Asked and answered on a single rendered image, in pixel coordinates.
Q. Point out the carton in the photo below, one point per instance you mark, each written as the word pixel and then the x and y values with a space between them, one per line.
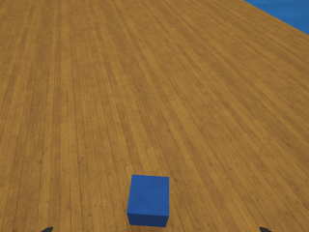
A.
pixel 148 201

